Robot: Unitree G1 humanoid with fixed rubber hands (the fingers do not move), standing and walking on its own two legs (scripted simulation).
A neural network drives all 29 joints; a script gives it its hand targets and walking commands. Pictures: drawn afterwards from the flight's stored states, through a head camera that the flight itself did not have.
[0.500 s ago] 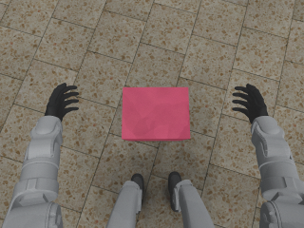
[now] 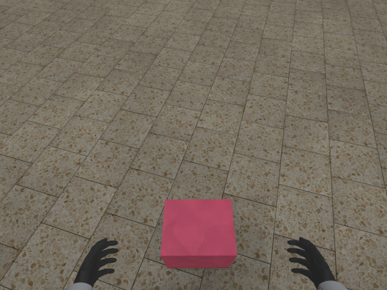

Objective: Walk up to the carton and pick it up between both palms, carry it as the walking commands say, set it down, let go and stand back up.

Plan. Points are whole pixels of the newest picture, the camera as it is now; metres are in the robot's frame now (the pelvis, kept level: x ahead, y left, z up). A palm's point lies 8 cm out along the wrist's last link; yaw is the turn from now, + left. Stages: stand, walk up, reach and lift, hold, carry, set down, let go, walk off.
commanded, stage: let go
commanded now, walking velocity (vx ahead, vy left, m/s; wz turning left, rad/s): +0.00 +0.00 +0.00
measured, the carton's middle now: (198, 235) +0.43 +0.00 -0.63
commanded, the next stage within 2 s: stand in 0.48 s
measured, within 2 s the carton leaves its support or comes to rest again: neither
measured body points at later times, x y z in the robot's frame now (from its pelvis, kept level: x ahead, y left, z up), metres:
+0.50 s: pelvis +0.01 +0.00 +0.00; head +0.02 +0.00 +0.45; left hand +0.18 +0.23 -0.07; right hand +0.18 -0.24 -0.07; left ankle -0.01 +0.11 -0.74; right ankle +0.00 -0.11 -0.74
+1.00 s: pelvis +0.03 +0.00 +0.01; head +0.03 +0.01 +0.45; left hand +0.17 +0.30 -0.09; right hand +0.17 -0.29 -0.09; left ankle -0.01 +0.11 -0.74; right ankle +0.00 -0.11 -0.74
